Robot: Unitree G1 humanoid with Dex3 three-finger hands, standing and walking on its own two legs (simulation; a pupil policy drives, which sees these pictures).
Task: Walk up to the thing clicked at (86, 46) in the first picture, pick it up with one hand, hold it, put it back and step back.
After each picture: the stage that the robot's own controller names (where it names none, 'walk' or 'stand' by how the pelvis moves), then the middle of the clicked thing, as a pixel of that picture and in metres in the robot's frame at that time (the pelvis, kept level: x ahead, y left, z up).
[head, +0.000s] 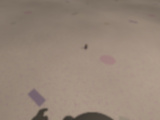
stand; (85, 46) +1.64 +0.12 -0.72
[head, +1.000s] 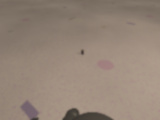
walk; (82, 52) +1.50 +0.29 -0.72
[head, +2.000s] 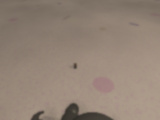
walk; (75, 66) +0.96 +0.31 -0.72
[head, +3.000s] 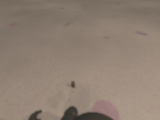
walk; (73, 84) +0.62 +0.26 -0.71
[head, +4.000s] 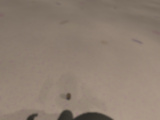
stand; (68, 96) +0.42 +0.17 -0.70
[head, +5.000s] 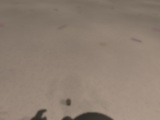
stand; (68, 102) +0.37 +0.20 -0.72
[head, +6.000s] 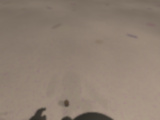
stand; (66, 103) +0.33 +0.23 -0.72
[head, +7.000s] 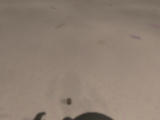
stand; (69, 101) +0.37 +0.21 -0.73
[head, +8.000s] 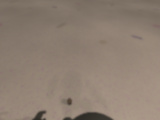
stand; (69, 101) +0.36 +0.19 -0.73
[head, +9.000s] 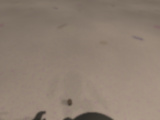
stand; (69, 102) +0.36 +0.19 -0.73
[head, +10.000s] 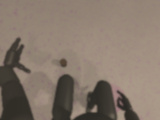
go down; (63, 63) +0.43 +0.22 -0.38
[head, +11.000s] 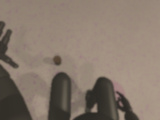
go down; (57, 60) +0.43 +0.24 -0.31
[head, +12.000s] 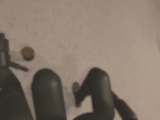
close in; (28, 54) +0.42 +0.29 -0.22
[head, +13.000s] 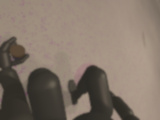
close; (18, 53) +0.41 +0.30 -0.22
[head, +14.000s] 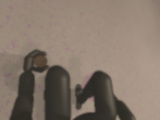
lift; (40, 62) +0.34 +0.27 -0.17
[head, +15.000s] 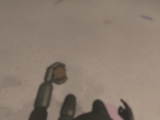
lift; (61, 76) +0.31 +0.18 +0.01
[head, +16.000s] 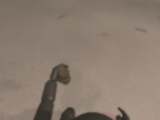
hold; (64, 76) +0.33 +0.17 +0.00
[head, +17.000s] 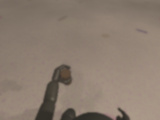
hold; (66, 77) +0.33 +0.16 +0.00
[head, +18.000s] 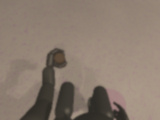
crouch; (61, 60) +0.42 +0.20 -0.07
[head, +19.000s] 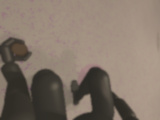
lower; (21, 52) +0.40 +0.30 -0.23
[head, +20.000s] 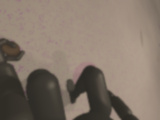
lower; (13, 52) +0.41 +0.31 -0.23
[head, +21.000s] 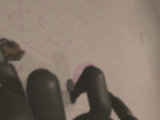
lower; (13, 52) +0.41 +0.31 -0.23
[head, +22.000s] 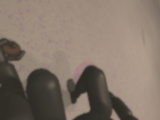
lower; (13, 52) +0.41 +0.31 -0.22
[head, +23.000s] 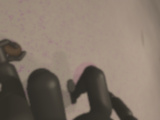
loosen; (15, 52) +0.41 +0.31 -0.22
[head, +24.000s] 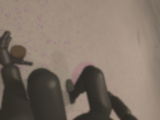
withdraw; (18, 54) +0.40 +0.28 -0.23
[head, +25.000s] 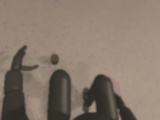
stand; (54, 59) +0.43 +0.25 -0.28
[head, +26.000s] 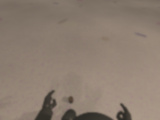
stand; (70, 99) +0.37 +0.15 -0.65
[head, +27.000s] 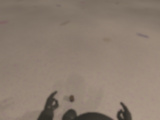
stand; (71, 98) +0.39 +0.17 -0.67
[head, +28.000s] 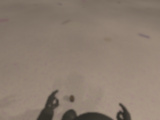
stand; (72, 98) +0.38 +0.17 -0.67
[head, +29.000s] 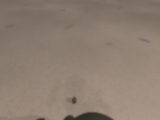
stand; (74, 100) +0.41 +0.16 -0.72
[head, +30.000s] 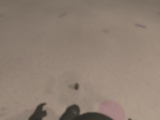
walk; (76, 86) +0.50 +0.15 -0.70
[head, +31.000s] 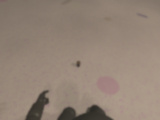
walk; (78, 64) +0.82 +0.15 -0.69
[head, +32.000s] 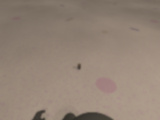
stand; (79, 66) +1.01 +0.19 -0.70
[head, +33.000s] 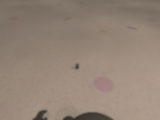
stand; (77, 66) +1.01 +0.21 -0.73
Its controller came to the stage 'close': yes
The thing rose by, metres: 0.71
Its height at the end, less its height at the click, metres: +0.00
